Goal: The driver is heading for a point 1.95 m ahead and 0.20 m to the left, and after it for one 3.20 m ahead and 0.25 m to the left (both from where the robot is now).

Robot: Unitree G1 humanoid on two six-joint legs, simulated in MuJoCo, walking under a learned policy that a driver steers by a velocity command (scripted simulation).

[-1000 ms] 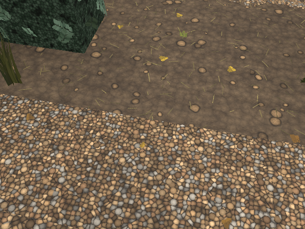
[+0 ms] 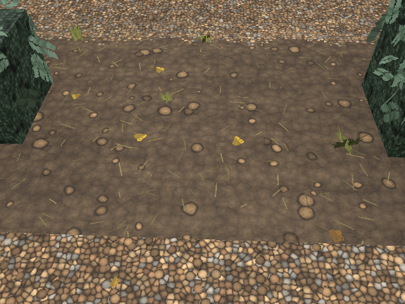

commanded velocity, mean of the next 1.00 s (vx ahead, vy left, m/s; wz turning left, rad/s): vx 0.10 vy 0.00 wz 0.28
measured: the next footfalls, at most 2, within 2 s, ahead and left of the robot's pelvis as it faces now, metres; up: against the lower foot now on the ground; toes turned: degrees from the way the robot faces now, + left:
left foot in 0.20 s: +0.30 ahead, +0.09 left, -0.17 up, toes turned +5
right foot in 0.52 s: +0.47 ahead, -0.11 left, -0.17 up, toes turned +26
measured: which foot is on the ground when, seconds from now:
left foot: up 0.00-0.18, down 0.20-0.54, up 0.56-0.84, down 0.86-1.00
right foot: down 0.00-0.20, up 0.22-0.50, down 0.52-0.90, up 0.92-1.00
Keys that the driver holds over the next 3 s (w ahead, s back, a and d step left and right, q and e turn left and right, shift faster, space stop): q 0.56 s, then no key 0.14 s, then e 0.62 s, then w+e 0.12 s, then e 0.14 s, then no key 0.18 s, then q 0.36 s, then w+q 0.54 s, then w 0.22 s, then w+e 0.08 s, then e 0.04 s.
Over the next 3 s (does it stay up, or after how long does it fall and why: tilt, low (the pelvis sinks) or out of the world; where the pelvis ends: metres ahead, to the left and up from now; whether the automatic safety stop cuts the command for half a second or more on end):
stays up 0.83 0.02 -0.13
